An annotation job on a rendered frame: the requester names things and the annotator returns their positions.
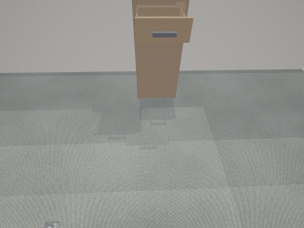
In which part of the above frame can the handle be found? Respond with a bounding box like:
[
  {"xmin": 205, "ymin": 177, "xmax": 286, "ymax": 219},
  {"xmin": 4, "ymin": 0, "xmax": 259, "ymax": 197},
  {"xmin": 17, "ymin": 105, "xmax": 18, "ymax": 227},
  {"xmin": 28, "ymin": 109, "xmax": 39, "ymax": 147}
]
[{"xmin": 152, "ymin": 29, "xmax": 177, "ymax": 38}]

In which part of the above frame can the cabinet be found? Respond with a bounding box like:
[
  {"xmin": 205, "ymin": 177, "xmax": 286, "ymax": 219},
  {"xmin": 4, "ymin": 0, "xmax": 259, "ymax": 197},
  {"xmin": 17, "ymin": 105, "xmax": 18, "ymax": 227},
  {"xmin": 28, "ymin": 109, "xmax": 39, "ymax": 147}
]
[{"xmin": 131, "ymin": 0, "xmax": 190, "ymax": 98}]

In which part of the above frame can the drawer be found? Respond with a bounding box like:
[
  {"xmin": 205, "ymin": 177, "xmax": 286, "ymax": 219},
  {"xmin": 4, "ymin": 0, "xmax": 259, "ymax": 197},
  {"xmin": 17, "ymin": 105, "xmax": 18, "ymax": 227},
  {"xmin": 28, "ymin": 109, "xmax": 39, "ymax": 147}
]
[{"xmin": 135, "ymin": 7, "xmax": 194, "ymax": 44}]

